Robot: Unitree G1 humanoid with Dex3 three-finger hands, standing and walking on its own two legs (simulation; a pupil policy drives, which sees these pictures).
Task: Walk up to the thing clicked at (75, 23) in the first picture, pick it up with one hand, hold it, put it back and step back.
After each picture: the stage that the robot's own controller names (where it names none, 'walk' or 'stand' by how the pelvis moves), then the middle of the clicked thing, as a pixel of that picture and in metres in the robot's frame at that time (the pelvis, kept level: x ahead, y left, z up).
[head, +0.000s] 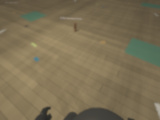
stand; (75, 27) +2.28 +0.46 -0.66
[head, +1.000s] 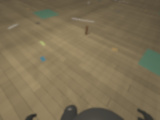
walk; (86, 30) +2.16 +0.15 -0.62
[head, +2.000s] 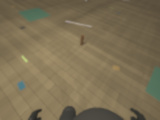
walk; (82, 40) +1.54 +0.15 -0.64
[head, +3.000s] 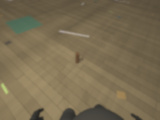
walk; (77, 58) +1.01 +0.18 -0.64
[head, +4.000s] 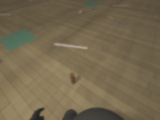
walk; (72, 78) +0.63 +0.24 -0.62
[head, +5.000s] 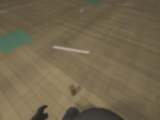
stand; (72, 90) +0.42 +0.20 -0.63
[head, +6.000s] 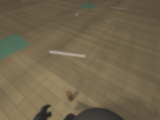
stand; (70, 96) +0.37 +0.22 -0.65
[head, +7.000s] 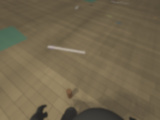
stand; (69, 93) +0.35 +0.20 -0.64
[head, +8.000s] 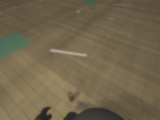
stand; (71, 97) +0.34 +0.21 -0.66
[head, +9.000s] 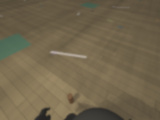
stand; (70, 98) +0.33 +0.21 -0.66
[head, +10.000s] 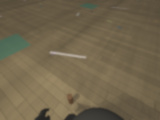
stand; (70, 99) +0.33 +0.21 -0.66
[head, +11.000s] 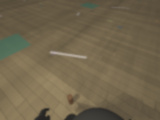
go down; (70, 99) +0.33 +0.21 -0.66
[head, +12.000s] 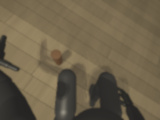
go down; (57, 58) +0.41 +0.24 -0.25
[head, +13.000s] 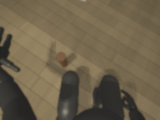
approach; (63, 61) +0.41 +0.24 -0.26
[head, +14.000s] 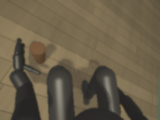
close in; (39, 55) +0.40 +0.27 -0.16
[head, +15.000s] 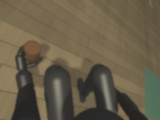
close; (32, 54) +0.40 +0.28 -0.16
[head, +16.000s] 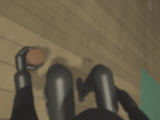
lift; (34, 58) +0.36 +0.27 -0.16
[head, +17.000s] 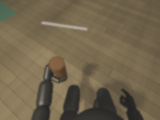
lift; (60, 71) +0.31 +0.19 +0.02
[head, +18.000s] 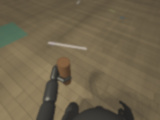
hold; (65, 73) +0.31 +0.17 +0.03
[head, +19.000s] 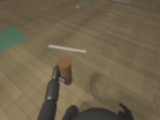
hold; (66, 73) +0.32 +0.16 +0.03
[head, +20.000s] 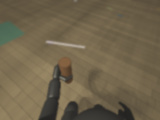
crouch; (66, 72) +0.33 +0.16 +0.01
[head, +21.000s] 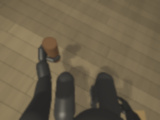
lower; (53, 52) +0.44 +0.22 -0.06
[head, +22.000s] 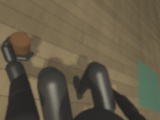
lower; (22, 49) +0.43 +0.28 -0.16
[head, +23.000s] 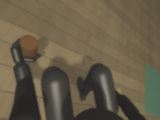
lower; (30, 51) +0.41 +0.28 -0.16
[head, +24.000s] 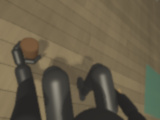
lower; (31, 53) +0.40 +0.28 -0.16
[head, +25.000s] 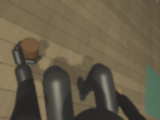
lower; (31, 53) +0.40 +0.28 -0.16
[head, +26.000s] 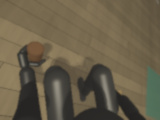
draw back; (35, 56) +0.39 +0.26 -0.16
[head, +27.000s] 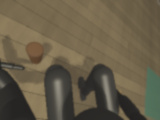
stand; (35, 55) +0.38 +0.27 -0.16
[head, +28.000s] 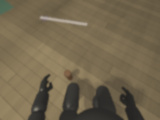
walk; (68, 75) +0.38 +0.21 -0.44
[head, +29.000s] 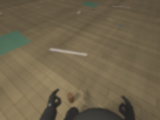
stand; (70, 98) +0.34 +0.19 -0.60
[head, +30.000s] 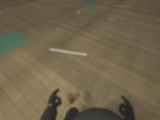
stand; (70, 98) +0.33 +0.19 -0.60
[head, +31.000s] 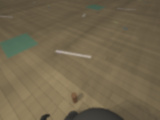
stand; (74, 98) +0.36 +0.18 -0.65
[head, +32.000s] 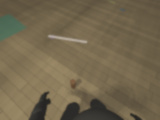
walk; (73, 84) +0.40 +0.15 -0.64
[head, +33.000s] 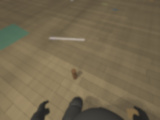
walk; (74, 74) +0.59 +0.23 -0.62
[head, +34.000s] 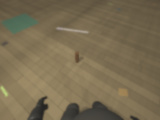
walk; (77, 57) +0.94 +0.21 -0.63
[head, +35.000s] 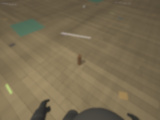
stand; (79, 60) +1.00 +0.17 -0.65
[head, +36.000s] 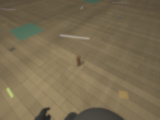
stand; (78, 61) +1.00 +0.19 -0.66
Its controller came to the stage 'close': yes
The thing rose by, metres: 0.69
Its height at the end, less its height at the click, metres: +0.00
